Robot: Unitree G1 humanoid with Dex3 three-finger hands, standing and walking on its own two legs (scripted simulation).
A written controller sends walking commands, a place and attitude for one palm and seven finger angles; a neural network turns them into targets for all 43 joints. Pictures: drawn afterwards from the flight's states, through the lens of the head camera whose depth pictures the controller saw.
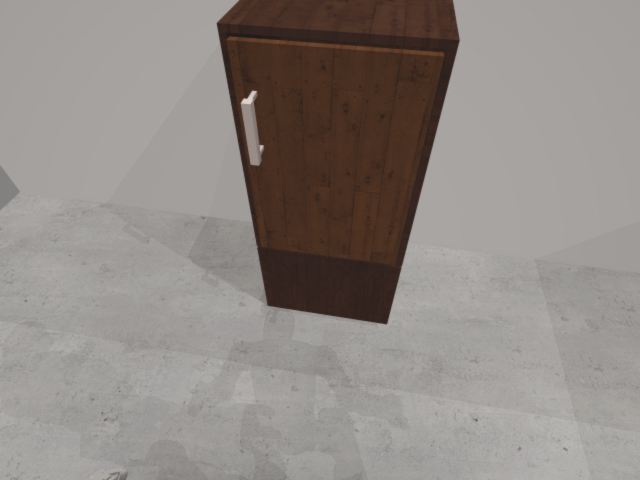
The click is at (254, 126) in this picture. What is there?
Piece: cupboard door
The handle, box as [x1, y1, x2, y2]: [241, 91, 263, 165]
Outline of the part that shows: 252,91 246,99 243,99 241,102 241,108 250,163 258,165 261,160 260,155 263,150 263,145 258,144 253,106 256,91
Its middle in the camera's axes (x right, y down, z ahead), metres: -0.14 -0.23 +0.83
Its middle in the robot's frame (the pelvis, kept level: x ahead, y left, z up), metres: +0.78 +0.19 +0.02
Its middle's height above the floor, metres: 0.79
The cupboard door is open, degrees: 0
